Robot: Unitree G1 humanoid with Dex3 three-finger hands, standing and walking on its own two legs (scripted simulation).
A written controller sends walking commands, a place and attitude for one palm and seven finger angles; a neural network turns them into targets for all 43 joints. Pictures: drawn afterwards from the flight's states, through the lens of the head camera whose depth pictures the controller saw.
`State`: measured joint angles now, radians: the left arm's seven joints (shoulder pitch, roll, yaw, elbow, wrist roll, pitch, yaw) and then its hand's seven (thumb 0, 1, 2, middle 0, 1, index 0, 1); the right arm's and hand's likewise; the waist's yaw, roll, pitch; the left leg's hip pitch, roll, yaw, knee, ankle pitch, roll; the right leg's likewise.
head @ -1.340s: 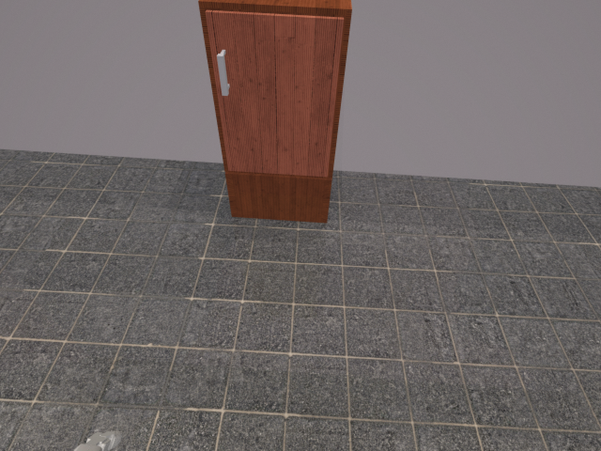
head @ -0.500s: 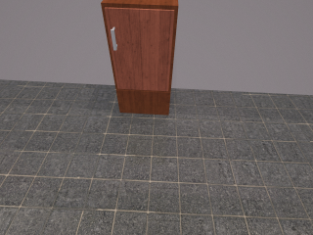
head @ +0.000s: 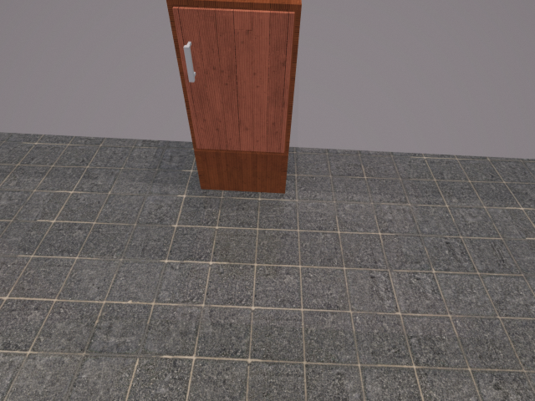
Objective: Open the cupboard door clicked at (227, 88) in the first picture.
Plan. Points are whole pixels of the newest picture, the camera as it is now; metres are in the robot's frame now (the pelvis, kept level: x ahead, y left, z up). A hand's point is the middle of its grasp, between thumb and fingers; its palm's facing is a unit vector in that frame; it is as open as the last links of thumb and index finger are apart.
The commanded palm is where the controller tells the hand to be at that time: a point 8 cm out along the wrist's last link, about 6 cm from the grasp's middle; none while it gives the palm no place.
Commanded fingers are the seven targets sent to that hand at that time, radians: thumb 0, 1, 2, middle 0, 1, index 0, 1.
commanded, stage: look at it before walking up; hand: left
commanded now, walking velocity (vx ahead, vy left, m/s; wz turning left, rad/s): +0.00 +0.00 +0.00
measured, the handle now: (190, 61) +1.21 +0.35 -0.06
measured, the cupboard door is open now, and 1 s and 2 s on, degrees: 0 0 0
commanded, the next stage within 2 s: walk to a spot facing it in 0.10 s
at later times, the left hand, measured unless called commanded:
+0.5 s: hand out of the picture +0.03 +0.23 -0.19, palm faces +0.12 -0.97 -0.21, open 7.4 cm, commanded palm none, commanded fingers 0.00 0.90 0.90 -0.20 -0.30 -0.20 -0.30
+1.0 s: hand (124, 337) +0.26 +0.30 -0.18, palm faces +0.23 -0.96 -0.15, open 7.4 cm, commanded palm none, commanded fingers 0.00 0.90 0.90 -0.20 -0.30 -0.20 -0.30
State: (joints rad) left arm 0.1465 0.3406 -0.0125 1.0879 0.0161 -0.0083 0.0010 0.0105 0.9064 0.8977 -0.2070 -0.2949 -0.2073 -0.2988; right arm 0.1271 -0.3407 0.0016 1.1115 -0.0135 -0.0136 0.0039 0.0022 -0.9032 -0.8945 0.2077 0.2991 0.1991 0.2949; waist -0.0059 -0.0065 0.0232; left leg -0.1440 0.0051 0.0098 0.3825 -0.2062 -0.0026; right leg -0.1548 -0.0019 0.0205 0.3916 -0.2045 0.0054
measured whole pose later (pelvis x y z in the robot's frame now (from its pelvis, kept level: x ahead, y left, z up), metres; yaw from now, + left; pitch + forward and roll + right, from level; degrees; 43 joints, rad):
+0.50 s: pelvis +0.04 +0.03 -0.01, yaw +7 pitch -1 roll -1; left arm 0.30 0.26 0.02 1.05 0.04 -0.02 0.00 0.01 0.91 0.90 -0.21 -0.29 -0.21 -0.30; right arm 0.28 -0.24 -0.01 1.07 -0.02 0.02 0.04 0.00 -0.91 -0.89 0.20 0.30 0.20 0.29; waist 0.00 -0.03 0.00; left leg -0.34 0.04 0.06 0.76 -0.44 0.01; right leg -0.09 -0.06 -0.09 0.42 -0.31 0.04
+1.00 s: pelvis +0.22 +0.11 -0.01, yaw +15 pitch +0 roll +0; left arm 0.15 0.17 0.04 1.03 0.02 -0.01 -0.01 0.01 0.91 0.90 -0.20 -0.29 -0.20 -0.30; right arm 0.48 -0.08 -0.01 1.14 -0.02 -0.09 -0.03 0.00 -0.90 -0.89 0.21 0.30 0.20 0.29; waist -0.05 -0.03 0.03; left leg 0.11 -0.09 0.00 0.23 -0.34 0.09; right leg -0.61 -0.10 -0.09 0.85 -0.15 0.03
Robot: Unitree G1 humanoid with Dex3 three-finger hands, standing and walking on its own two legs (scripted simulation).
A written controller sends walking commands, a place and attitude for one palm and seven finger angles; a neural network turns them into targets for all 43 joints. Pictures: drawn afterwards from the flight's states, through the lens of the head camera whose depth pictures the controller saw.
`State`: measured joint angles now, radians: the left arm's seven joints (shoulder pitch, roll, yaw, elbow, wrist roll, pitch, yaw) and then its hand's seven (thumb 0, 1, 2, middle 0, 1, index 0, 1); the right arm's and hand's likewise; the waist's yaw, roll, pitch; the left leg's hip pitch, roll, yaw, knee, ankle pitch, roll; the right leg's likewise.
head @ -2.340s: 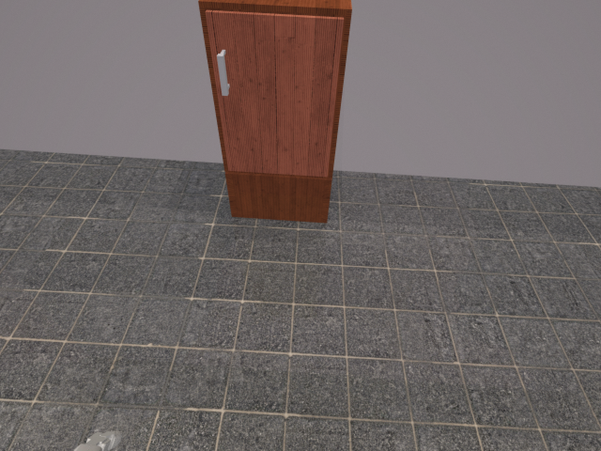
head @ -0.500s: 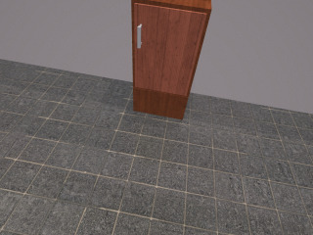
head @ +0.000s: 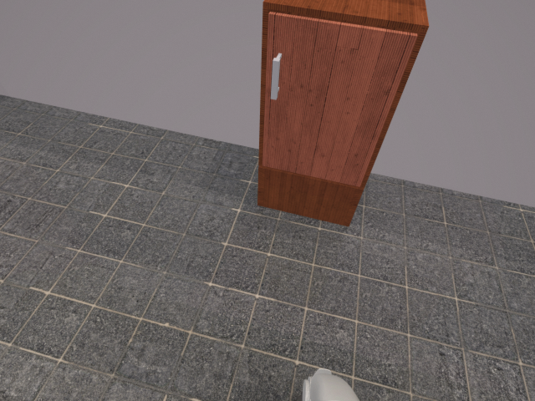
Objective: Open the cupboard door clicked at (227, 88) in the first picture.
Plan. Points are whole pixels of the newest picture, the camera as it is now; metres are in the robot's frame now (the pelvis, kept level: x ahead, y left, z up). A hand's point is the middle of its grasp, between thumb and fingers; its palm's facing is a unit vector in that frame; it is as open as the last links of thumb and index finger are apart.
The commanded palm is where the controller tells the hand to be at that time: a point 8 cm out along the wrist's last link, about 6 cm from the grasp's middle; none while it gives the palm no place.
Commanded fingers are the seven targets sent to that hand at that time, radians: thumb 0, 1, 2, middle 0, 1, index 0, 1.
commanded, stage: walk to a spot facing it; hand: left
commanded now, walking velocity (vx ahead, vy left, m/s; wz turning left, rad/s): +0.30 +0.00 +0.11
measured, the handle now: (276, 76) +1.02 -0.03 -0.05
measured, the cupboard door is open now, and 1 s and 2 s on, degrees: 0 0 0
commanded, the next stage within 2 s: turn to face it in 0.06 s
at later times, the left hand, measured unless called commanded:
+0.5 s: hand (180, 398) +0.16 +0.15 -0.17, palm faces +0.05 -0.98 -0.20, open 7.3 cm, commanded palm none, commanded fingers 0.00 0.90 0.90 -0.20 -0.30 -0.20 -0.30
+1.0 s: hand (169, 310) +0.31 +0.19 -0.17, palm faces -0.19 -0.96 -0.21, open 7.4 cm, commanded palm none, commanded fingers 0.00 0.90 0.90 -0.20 -0.30 -0.20 -0.30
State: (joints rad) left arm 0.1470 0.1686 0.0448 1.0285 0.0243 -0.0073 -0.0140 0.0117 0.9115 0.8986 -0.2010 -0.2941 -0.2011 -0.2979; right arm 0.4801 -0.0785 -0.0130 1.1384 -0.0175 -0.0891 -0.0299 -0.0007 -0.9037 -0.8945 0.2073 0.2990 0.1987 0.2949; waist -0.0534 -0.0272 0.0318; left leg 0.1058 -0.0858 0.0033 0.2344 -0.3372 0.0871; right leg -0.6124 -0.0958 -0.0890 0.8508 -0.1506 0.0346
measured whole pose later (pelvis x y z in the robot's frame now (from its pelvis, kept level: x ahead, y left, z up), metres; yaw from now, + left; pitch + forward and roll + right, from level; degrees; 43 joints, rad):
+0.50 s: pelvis +0.19 -0.03 +0.00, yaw -2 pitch +0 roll -1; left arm 0.35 0.14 0.04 1.10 0.02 -0.03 0.02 0.01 0.93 0.90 -0.20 -0.29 -0.20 -0.30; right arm 0.12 -0.17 -0.03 1.01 -0.02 -0.01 -0.02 0.00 -0.91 -0.90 0.20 0.30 0.19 0.29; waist 0.03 0.03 0.04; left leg -0.48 0.09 0.04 0.82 -0.30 -0.06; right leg -0.21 0.06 -0.08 0.45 -0.24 -0.08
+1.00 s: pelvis +0.22 +0.01 +0.01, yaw -14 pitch +0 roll -1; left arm 0.22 0.21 0.08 1.02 0.03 0.05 0.01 0.01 0.91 0.90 -0.20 -0.29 -0.20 -0.30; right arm 0.24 -0.17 -0.04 1.03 -0.04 -0.01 -0.03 -0.01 -0.92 -0.89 0.21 0.30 0.20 0.29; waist -0.02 -0.01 0.03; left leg -0.22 0.07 0.23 0.45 -0.22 0.05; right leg -0.34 -0.06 -0.04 0.85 -0.45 0.04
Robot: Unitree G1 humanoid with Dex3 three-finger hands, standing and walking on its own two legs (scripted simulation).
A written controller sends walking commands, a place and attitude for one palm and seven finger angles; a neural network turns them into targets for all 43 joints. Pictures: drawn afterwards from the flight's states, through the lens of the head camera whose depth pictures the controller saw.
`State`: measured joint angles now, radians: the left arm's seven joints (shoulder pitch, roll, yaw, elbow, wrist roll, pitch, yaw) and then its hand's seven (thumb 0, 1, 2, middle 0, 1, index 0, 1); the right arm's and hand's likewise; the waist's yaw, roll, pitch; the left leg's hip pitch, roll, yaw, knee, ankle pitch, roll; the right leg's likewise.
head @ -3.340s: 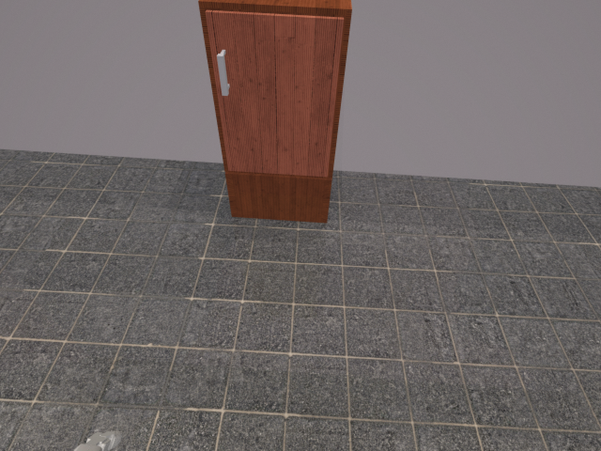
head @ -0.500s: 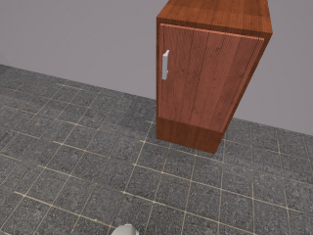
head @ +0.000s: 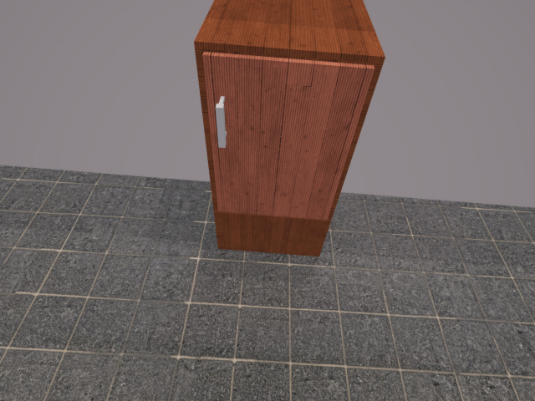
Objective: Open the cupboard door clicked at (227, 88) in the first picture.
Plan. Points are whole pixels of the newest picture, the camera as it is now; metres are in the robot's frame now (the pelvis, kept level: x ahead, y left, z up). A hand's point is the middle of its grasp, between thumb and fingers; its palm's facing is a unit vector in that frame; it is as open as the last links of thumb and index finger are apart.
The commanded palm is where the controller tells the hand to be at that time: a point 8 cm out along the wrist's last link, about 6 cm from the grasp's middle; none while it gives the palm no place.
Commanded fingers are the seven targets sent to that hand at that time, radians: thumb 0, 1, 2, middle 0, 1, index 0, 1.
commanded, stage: take the last steps up to it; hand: left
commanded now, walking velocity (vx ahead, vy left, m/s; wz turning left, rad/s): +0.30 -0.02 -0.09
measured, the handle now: (222, 122) +0.79 +0.16 -0.05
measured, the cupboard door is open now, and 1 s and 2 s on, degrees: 0 0 0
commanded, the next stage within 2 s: come to a stop and stand still in 0.68 s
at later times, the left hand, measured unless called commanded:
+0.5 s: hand out of the picture +0.02 +0.13 -0.18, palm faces +0.06 -0.99 -0.14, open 7.3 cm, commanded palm none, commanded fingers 0.00 0.90 0.90 -0.20 -0.30 -0.20 -0.30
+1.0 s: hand (179, 312) +0.31 +0.19 -0.17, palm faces -0.03 -0.97 -0.23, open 7.3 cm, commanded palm none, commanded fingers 0.00 0.90 0.90 -0.20 -0.30 -0.20 -0.30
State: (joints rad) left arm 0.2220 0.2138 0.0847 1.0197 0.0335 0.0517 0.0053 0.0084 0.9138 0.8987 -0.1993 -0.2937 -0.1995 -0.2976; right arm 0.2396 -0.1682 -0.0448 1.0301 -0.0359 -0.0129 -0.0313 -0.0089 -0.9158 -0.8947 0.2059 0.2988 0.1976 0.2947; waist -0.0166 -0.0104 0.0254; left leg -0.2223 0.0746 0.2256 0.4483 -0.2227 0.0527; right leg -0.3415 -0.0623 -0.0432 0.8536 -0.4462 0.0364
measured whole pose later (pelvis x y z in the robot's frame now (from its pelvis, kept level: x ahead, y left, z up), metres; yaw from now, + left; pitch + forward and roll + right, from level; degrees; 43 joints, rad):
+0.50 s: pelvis +0.11 -0.01 -0.01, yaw -1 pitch -1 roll -1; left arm 0.45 0.10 0.02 1.16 0.03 -0.06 0.02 0.01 0.91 0.90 -0.21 -0.29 -0.21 -0.30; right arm 0.24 -0.18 -0.06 1.06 -0.02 0.00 0.02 0.01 -0.92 -0.90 0.20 0.30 0.19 0.29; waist 0.02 0.02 0.05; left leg -0.51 0.09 0.10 0.75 -0.23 0.00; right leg 0.07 -0.02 -0.10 0.32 -0.38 0.02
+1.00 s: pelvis +0.23 +0.01 -0.01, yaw -3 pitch -2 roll +2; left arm 0.20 0.16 0.03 1.04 0.03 -0.01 0.04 0.01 0.93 0.90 -0.20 -0.29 -0.20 -0.30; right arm 0.29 -0.12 -0.02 1.11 -0.01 -0.01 -0.03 0.00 -0.92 -0.89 0.20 0.30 0.20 0.29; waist -0.02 0.00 0.03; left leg -0.19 0.00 0.17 0.52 -0.29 0.04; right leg -0.30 -0.06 -0.05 0.55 -0.20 0.00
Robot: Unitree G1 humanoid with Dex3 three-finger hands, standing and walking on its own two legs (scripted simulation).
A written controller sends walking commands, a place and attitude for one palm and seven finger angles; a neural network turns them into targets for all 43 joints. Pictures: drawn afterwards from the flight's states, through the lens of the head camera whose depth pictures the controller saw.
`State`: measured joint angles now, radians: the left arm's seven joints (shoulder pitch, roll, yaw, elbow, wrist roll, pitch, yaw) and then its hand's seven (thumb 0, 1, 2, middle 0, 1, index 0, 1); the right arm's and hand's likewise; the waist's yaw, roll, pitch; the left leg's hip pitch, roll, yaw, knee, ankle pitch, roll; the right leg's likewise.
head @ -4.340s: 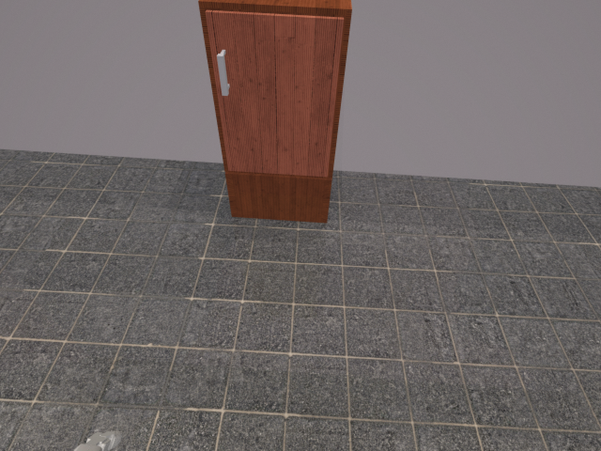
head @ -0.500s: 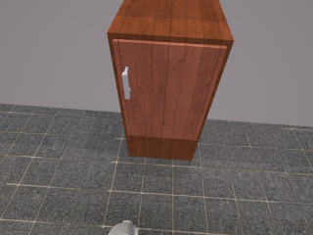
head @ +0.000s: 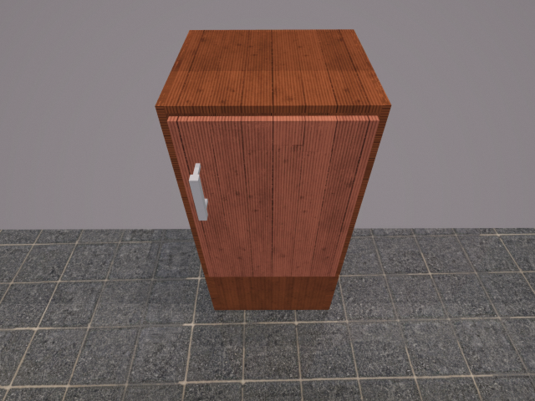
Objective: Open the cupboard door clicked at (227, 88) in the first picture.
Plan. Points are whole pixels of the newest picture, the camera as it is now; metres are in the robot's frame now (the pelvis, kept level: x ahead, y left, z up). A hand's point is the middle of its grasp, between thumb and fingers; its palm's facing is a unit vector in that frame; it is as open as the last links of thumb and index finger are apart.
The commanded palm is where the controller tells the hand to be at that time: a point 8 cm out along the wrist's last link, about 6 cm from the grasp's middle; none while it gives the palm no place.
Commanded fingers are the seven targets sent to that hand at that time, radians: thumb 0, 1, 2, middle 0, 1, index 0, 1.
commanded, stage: come to a stop and stand still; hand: left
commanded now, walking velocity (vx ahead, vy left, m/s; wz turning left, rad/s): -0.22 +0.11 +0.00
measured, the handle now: (200, 192) +0.55 +0.18 -0.04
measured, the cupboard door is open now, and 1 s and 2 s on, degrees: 0 0 0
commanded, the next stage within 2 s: look again from close up in 0.68 s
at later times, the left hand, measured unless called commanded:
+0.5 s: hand out of the picture +0.03 +0.20 -0.17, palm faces +0.06 -0.97 -0.24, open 7.3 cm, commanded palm none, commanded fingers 0.00 0.90 0.90 -0.20 -0.30 -0.20 -0.30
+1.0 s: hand out of the picture +0.02 +0.21 -0.16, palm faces +0.04 -0.96 -0.26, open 7.4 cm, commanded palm none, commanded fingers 0.00 0.90 0.90 -0.20 -0.30 -0.20 -0.30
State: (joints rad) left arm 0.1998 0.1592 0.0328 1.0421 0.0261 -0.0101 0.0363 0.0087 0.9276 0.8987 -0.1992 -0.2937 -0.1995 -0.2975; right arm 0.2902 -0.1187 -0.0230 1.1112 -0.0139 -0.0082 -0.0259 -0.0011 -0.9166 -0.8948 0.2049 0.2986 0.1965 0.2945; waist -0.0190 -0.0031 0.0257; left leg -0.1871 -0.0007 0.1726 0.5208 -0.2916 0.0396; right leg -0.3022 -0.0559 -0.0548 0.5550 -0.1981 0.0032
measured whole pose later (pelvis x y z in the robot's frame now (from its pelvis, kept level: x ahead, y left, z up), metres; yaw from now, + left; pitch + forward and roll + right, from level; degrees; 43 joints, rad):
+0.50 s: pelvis +0.00 +0.01 -0.01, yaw +3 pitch -2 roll +0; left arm 0.32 0.18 0.02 0.94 0.03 0.03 0.03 0.01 0.91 0.90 -0.20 -0.29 -0.20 -0.30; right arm 0.31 -0.19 -0.05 0.93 -0.03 0.02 -0.02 0.00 -0.91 -0.90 0.20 0.30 0.19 0.29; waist -0.02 0.01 -0.02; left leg -0.26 0.01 0.12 0.62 -0.34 0.05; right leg -0.33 -0.06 -0.10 0.60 -0.24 0.00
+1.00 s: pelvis -0.01 +0.01 +0.01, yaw +2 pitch -3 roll +0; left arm 0.28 0.22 0.01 1.00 0.02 -0.01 0.03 0.01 0.91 0.90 -0.20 -0.29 -0.20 -0.30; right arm 0.28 -0.24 -0.02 1.02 -0.02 0.00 0.00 0.00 -0.91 -0.89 0.20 0.30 0.20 0.29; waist -0.01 0.00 0.01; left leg -0.18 0.00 0.13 0.47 -0.25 0.05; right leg -0.25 -0.05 -0.09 0.45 -0.15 0.00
